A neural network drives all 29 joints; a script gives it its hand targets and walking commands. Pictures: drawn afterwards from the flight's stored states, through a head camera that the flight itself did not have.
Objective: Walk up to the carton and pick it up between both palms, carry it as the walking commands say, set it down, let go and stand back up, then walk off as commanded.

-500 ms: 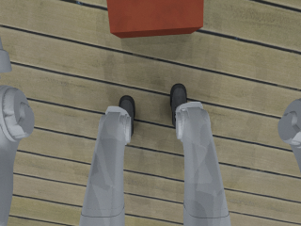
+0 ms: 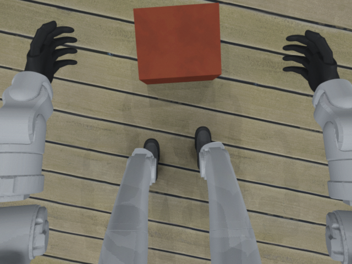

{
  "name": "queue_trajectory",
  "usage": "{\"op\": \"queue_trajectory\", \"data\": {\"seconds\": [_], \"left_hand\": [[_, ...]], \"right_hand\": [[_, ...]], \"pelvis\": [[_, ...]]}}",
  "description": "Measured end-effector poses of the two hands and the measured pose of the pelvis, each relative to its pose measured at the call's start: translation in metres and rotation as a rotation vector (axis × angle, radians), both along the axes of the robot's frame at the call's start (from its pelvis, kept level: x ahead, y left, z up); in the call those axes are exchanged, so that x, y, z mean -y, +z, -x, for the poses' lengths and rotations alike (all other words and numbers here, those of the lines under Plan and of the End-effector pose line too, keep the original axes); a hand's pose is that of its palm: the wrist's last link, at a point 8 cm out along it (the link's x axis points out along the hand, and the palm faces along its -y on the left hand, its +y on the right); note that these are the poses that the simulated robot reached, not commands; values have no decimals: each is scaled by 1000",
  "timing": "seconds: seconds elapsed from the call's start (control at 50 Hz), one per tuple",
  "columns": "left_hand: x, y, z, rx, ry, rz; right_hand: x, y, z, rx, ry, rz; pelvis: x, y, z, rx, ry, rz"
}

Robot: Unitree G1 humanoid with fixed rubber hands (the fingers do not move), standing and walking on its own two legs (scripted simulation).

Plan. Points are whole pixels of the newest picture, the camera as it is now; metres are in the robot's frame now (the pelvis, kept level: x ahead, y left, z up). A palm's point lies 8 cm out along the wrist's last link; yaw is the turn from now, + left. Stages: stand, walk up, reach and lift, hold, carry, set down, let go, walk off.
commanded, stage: let go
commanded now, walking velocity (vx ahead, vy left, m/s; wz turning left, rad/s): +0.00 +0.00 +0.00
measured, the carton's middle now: (178, 49) +0.59 -0.02 -0.58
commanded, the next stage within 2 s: stand in 1.04 s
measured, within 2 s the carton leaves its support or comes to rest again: neither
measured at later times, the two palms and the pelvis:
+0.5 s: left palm out of the picture +0.25 +0.24 +0.01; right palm out of the picture +0.21 -0.25 +0.00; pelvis +0.01 +0.01 +0.06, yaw -1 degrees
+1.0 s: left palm out of the picture +0.19 +0.22 +0.03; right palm out of the picture +0.18 -0.26 +0.02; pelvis +0.02 -0.01 +0.09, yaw +0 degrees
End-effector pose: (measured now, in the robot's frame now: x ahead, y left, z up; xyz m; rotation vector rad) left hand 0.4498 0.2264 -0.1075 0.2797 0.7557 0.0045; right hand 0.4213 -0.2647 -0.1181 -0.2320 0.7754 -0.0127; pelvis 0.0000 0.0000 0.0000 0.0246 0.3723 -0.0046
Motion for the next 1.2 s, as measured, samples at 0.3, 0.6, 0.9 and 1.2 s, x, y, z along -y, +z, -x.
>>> {"op": "queue_trajectory", "data": {"seconds": [0.3, 0.6, 0.9, 1.2], "left_hand": [[-14, 91, 153, -28, 83, 69], [-18, 128, 232, -4, 85, 101], [3, 147, 258, -33, 74, 80], [-11, 145, 257, 7, 86, 33]], "right_hand": [[3, 106, 136, 22, -79, -1], [-20, 133, 236, -30, -90, -11], [-8, 141, 237, 5, -68, -52], [3, 139, 257, 4, -109, 40]], "pelvis": [[-3, 38, -9, 101, -6, 9], [-13, 77, -15, 308, -7, 29], [7, 91, -20, 447, -5, 3], [5, 90, -36, 473, -8, 6]]}}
